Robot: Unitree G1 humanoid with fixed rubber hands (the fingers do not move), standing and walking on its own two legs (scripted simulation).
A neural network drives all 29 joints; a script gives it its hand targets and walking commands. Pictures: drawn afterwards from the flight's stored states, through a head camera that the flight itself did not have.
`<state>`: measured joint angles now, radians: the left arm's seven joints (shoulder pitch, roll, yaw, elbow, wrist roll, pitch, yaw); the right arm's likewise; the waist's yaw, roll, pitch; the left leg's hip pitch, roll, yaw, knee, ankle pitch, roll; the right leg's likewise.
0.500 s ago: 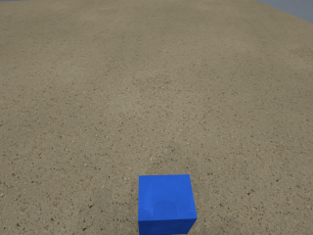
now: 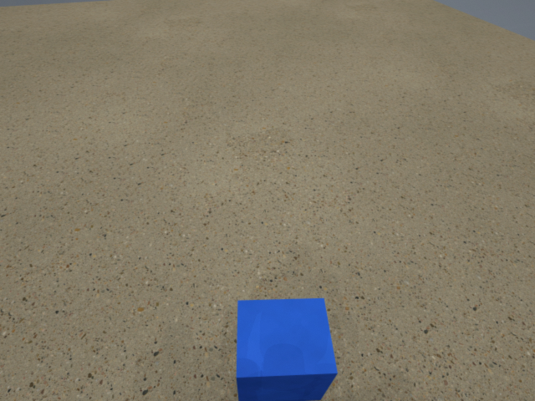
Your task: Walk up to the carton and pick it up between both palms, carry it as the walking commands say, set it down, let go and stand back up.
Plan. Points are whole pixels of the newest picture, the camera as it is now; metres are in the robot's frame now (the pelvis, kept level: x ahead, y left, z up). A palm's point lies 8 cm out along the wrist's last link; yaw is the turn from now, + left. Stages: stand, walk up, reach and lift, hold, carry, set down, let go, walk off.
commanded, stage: reach and lift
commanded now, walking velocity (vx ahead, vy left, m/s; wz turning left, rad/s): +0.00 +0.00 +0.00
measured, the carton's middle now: (280, 352) +0.41 -0.05 -0.61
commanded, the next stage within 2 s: none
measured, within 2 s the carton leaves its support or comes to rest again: neither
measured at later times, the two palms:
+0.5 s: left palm out of the picture +0.13 +0.23 -0.16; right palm out of the picture +0.16 -0.24 -0.13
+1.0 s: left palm (166, 343) +0.28 +0.21 -0.19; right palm (383, 335) +0.30 -0.23 -0.18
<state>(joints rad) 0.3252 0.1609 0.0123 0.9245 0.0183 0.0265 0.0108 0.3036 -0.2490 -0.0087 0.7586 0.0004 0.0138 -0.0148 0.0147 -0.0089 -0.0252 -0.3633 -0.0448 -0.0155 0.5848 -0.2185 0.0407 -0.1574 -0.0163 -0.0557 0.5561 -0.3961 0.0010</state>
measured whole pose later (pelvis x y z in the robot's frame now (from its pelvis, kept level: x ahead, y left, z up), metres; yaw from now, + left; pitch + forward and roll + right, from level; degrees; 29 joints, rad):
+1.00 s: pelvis -0.07 -0.01 -0.09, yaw +0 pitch +18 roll +0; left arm -0.52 0.20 0.13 0.66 -0.07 0.24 0.07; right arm -0.56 -0.25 -0.18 0.70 0.00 0.15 0.04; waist 0.01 0.00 0.17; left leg -1.10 -0.04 -0.01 1.07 -0.28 0.03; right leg -0.94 -0.02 -0.05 1.19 -0.56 -0.01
